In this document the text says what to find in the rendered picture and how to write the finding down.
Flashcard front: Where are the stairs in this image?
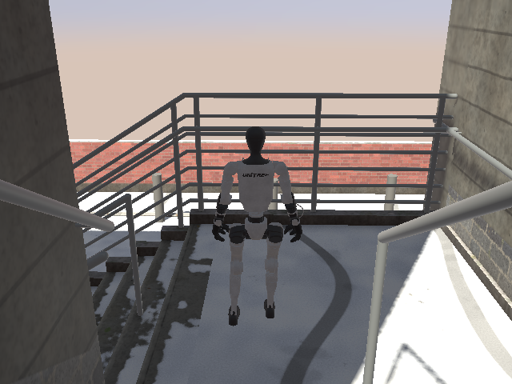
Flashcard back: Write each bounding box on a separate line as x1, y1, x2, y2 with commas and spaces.
91, 240, 184, 384

